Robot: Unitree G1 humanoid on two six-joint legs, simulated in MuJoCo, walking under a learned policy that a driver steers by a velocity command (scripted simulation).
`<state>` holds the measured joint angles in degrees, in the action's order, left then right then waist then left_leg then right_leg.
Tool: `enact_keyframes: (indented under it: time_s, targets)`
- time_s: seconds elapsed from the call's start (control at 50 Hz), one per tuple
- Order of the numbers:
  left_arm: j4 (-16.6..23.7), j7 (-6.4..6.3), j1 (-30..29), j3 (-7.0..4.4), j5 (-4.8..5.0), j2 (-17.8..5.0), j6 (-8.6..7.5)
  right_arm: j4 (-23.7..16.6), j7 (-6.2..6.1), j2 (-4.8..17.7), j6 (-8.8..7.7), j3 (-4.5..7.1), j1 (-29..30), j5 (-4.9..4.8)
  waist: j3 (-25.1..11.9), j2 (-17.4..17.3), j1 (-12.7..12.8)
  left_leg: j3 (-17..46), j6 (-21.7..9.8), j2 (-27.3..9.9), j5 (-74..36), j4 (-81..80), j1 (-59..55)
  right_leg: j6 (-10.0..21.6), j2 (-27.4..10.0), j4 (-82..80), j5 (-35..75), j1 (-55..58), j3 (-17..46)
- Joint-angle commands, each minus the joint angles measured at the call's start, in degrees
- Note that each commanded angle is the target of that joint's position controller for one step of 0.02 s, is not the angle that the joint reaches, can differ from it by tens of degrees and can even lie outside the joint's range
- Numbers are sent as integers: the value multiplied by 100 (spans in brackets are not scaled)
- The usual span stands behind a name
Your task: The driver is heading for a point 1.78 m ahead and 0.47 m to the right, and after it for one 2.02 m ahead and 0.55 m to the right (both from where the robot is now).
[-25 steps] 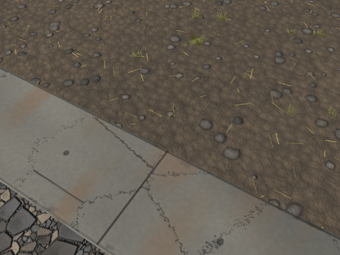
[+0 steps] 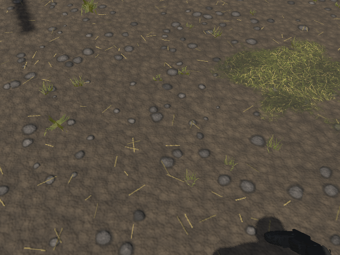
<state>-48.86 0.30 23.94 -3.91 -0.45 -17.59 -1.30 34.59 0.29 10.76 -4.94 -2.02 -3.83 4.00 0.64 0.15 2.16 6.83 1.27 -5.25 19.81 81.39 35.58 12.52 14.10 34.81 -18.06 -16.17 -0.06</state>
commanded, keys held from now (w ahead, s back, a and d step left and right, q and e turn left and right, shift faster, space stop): w+e+shift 0.64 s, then w+q+shift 0.36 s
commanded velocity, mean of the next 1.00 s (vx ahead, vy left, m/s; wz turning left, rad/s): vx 1.00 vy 0.00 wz -0.63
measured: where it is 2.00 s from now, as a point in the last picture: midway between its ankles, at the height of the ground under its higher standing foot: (270, 69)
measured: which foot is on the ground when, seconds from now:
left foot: up 0.00-0.22, down 0.24-0.70, up 0.72-1.00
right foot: down 0.00-0.26, up 0.28-0.70, down 0.72-1.00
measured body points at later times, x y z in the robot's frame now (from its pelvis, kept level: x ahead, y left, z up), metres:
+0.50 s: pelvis +0.45 +0.02 +0.02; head +0.47 +0.01 +0.47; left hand +0.78 +0.15 -0.04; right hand +0.30 -0.25 -0.09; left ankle +0.43 +0.16 -0.71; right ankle +0.46 -0.09 -0.62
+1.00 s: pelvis +0.84 -0.23 +0.02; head +0.85 -0.24 +0.47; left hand +0.99 +0.00 -0.11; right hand +0.81 -0.52 -0.09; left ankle +1.07 -0.20 -0.64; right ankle +0.72 -0.19 -0.71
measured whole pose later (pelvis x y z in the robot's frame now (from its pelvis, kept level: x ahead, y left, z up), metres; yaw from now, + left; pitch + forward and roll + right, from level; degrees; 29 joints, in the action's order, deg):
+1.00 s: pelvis +0.84 -0.23 +0.02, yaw -35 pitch +0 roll -2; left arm -50.1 0.9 25.4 -2.8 -1.1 -16.6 -6.9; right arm 42.7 2.7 15.6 -1.0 1.1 -11.1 0.3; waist 1.4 -1.8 2.0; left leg 0.7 -3.6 -7.1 0.7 56.1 45.5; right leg 6.3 7.6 12.5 -18.7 5.0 -9.0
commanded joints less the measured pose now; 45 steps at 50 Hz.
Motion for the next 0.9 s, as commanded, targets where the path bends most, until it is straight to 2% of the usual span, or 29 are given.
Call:
enact_keyframes:
  time_s: [0.02, 0.08, 0.12, 0.16, 0.2, 0.22, 0.24, 0.26, 0.28, 0.3, 0.32, 0.34, 0.36, 0.4, 0.44, 0.48, 0.5, 0.58, 0.64, 0.68, 0.7, 0.72, 0.74, 0.76, 0.78, 0.8, 0.84, 0.86, 0.9]
  targets:
    - [627, -25, -407, -164, 30, -780, -349, -507, -2, 894, 181, 186, -7, 9, 543, -556, -403, -567, 177, -197, -205, -1522, 171, 713, -1327, -2491, 1139, -872, 2332]
    - [555, -12, -95, -237, 80, -878, -334, -771, 89, 624, 149, 59, 774, -141, 412, -202, 56, -787, 193, 78, -1851, -3523, -372, 359, -1044, -2423, 2563, -407, 1966]
    - [488, 30, 134, -301, 89, -995, -312, -783, 88, 666, 140, 57, 945, -214, 134, 94, 318, -863, 99, 355, -2347, -4250, -527, 198, -1179, -2284, 3389, 381, 2084]
    - [491, 16, 88, -336, 86, -1038, -313, -813, 50, 805, 107, 101, 985, -249, 10, 257, 318, -766, -7, 494, -2420, -4883, -885, 24, -1320, -1957, 4000, 873, 2192]
    - [566, -6, -127, -377, 60, -1216, -344, -614, -49, 1202, 69, 272, 274, -266, -547, 323, -58, -646, -92, 769, -1977, -5162, -2100, -264, -1342, -1000, 5226, 1149, 2323]
    - [645, 20, -410, -416, 9, -1434, -363, -420, -130, 1520, 41, 423, -597, -317, -1035, 374, -613, -538, -145, 722, -1508, -5123, -3001, -375, -1343, 37, 5426, 1107, 2352]
    - [779, 45, -845, -397, -33, -1367, -409, -81, -238, 1784, 22, 578, -1950, -305, -1571, 273, -1359, -395, -228, 382, -1048, -5009, -4401, -462, -1179, 1452, 4889, 443, 2180]
    - [945, 37, -877, -156, -99, -464, -458, 145, -345, 2062, 1, 697, -3015, -131, -2132, -767, -1513, 870, -301, -938, 852, -5000, -5708, -425, -821, 3344, 957, -658, 1693]
    - [1318, 52, -28, 36, 249, -65, -405, -14, -268, 2460, 13, 772, -2195, 73, -2642, -2682, -552, 4427, -860, -2245, 2115, -6430, -6232, -614, -413, 4593, -1118, -2238, 1030]
    - [1062, -23, -273, 34, 44, -557, -282, -201, -204, 1825, 51, 744, -1425, 13, -1842, -1502, -557, 4319, -1025, -1976, 3112, -6666, -5410, -540, -1028, 4845, -355, -2760, 871]
    - [1056, 31, -744, -19, -77, -760, -213, -194, -180, 1331, 75, 618, -1161, -55, -1161, -705, -597, 3186, -983, -1700, 2523, -6583, -4650, -593, -1274, 4618, 117, -2753, 681]
    - [1080, 104, -1014, -26, -131, -762, -155, -16, -154, 1160, 74, 575, -1254, -50, -700, -99, -589, 2369, -921, -1498, 1440, -6617, -4033, -641, -1448, 4446, 235, -2655, 594]
    - [1200, 204, -1310, -8, -194, -643, -93, 222, -171, 1151, 42, 558, -1474, -67, -397, -14, -557, 1662, -807, -1266, 734, -6699, -3655, -649, -1617, 4303, 226, -2652, 589]
    - [1393, 327, -1417, 105, -183, -324, 58, 595, -104, 1010, -73, 527, -1768, -183, -52, -370, -386, 809, -678, -1154, -169, -6889, -3285, -693, -1877, 4207, 250, -2802, 543]
    - [1616, 391, -1706, 175, -182, -204, 145, 773, -22, 946, -161, 507, -1852, -274, 126, -382, -278, 43, -558, -1105, -1029, -7090, -3112, -718, -1996, 4107, 530, -3041, 440]
    - [1750, 414, -2078, 208, -151, -195, 173, 892, 1, 892, -190, 495, -1757, -265, 269, -357, -221, -1031, -348, -677, -1875, -7268, -2849, -733, -1888, 3805, 1092, -2939, 202]
    - [1947, 439, -2165, 257, -128, -146, 177, 867, 5, 1126, -252, 515, -1725, -221, 366, -670, -90, -1085, -401, -908, -2267, -7317, -2698, -734, -2003, 3378, 1414, -2894, 225]
    - [2058, 578, -3034, 314, -141, -179, 139, 1145, -51, 1277, -247, 548, -2113, -220, 878, -122, -291, -2170, -107, -551, -3947, -7536, -3072, -461, -1644, 1549, 1862, -2392, -768]
    - [1876, 528, -2689, 271, -124, -269, 100, 1194, -192, 1716, -123, 642, -2408, -251, 344, -564, 0, -2368, 25, -718, -7809, -6394, -3852, -158, -989, 1019, 1437, -1318, -1293]
    - [1325, 390, -969, 103, -206, -570, 51, 1148, -259, 1962, 23, 668, -2156, -228, -426, -806, 893, -2102, -203, -1060, -8421, -4444, -3357, 119, -721, 746, 877, 774, -745]
    - [873, 259, 258, -53, -212, -784, 15, 1038, -221, 1932, 66, 647, -1818, -233, -788, -708, 1446, -2105, -390, -920, -7409, -2809, -2519, 307, -853, -18, 998, 2323, -235]
    - [783, 112, 132, -268, -84, -1224, 67, 913, -141, 1465, 75, 599, -1719, -232, -1009, 631, 1061, -2078, -331, 210, -980, -313, -1008, 234, -1703, -196, 532, 3504, 985]
    - [1166, 76, -376, -296, -258, -1749, 54, 387, -116, 1037, 42, 424, -2658, -484, -2271, 1207, 169, -970, -289, 442, 992, 1534, 640, 1228, -3633, -676, 1133, 4836, 4080]
    - [1188, -36, -20, -302, -229, -1376, 87, 347, -128, 1439, -46, 472, -1745, -459, -2273, 72, 745, -407, -346, 433, 236, 1586, 1049, 1143, -3426, -1478, 188, 4348, 4128]
    - [893, -105, -205, -241, -217, -1128, -7, 393, -113, 1276, -54, 432, -1661, -516, -973, -140, 405, -393, -381, 171, -5, 1083, 1206, 923, -3369, -1807, 82, 3142, 3327]
    - [755, -97, -346, -145, -212, -796, -153, 453, -73, 1147, -18, 398, -1527, -412, -317, -570, 116, -278, -393, -84, -118, 380, 861, 655, -3123, -2005, 217, 1989, 2790]
    - [659, -119, -649, -12, -197, -460, -388, 801, 55, 940, 257, 369, -1965, -280, 170, -545, -394, -114, -323, -290, -270, -276, -67, 287, -2787, -2419, 480, 515, 1749]
    - [578, -83, -624, 40, -154, -303, -479, 884, 116, 901, 354, 389, -1982, -271, 287, -435, -482, -69, -309, -357, -325, -579, -154, 94, -2627, -2546, 692, 287, 1335]
    - [438, 9, -567, 24, -91, -331, -612, 780, 196, 803, 442, 389, -1523, -309, 531, -81, -436, -192, -317, -403, -884, -1154, 213, -175, -2403, -2909, 1079, 202, 611]
Keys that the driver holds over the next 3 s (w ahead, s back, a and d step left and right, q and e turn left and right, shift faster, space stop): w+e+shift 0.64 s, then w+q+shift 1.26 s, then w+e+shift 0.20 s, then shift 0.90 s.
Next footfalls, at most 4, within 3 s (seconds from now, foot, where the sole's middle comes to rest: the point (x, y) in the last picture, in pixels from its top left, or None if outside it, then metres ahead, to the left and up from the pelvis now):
0.24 left None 0.47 0.15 -0.75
0.72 right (232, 200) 0.75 -0.22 -0.75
1.16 left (252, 126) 1.18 -0.36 -0.75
1.58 right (297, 86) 1.51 -0.66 -0.75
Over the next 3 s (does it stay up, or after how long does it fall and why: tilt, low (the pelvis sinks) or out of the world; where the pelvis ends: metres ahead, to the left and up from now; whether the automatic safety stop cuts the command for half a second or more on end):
stays up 2.19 -0.38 0.02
